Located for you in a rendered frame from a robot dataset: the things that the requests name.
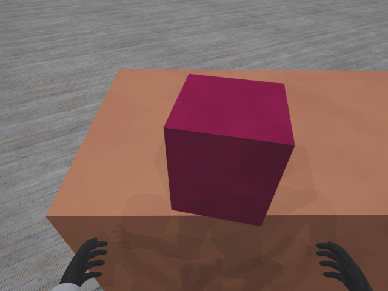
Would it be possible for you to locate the carton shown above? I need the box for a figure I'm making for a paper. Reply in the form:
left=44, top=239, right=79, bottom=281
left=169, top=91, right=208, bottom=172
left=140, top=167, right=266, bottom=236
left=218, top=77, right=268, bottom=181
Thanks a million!
left=164, top=74, right=295, bottom=226

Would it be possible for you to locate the left robot hand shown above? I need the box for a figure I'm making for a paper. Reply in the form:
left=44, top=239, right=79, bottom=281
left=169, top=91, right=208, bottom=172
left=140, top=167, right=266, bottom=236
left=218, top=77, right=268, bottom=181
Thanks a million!
left=59, top=237, right=108, bottom=287

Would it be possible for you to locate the pedestal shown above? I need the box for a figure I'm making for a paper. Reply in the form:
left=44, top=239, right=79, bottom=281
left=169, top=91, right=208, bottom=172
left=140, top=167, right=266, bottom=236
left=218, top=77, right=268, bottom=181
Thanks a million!
left=46, top=69, right=388, bottom=291

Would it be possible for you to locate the right robot hand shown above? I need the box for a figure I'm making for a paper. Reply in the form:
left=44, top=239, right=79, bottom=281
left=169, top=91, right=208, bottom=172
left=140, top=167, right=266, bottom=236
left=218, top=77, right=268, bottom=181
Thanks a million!
left=316, top=241, right=373, bottom=291

